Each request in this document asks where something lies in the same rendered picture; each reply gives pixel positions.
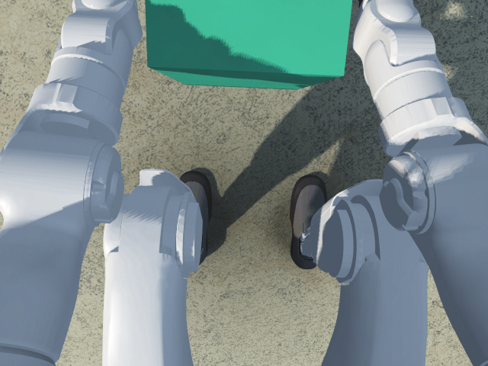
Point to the robot right forearm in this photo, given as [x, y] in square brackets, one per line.
[414, 102]

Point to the robot left shin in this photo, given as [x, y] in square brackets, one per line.
[158, 177]

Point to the robot left forearm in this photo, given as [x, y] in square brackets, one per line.
[88, 75]

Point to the robot right upper arm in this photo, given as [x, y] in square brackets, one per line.
[440, 197]

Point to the robot left upper arm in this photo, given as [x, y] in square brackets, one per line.
[54, 190]

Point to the right robot foot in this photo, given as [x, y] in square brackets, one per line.
[308, 195]

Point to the carton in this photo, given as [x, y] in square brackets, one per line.
[279, 44]

